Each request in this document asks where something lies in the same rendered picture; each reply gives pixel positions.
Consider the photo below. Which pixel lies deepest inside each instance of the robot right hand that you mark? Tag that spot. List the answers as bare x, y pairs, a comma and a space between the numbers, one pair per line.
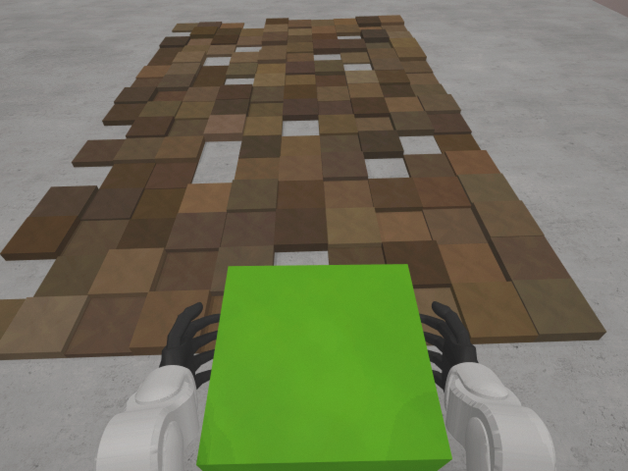
455, 343

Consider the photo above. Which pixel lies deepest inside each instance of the robot left hand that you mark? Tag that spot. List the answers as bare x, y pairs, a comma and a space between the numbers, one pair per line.
181, 345

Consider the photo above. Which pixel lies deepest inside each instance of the left robot forearm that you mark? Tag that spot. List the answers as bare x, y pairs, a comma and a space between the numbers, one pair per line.
158, 422

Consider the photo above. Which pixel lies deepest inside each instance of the carton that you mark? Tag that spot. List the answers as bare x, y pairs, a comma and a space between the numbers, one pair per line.
321, 368

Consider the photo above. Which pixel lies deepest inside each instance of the right robot forearm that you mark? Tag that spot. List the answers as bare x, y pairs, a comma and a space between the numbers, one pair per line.
497, 433

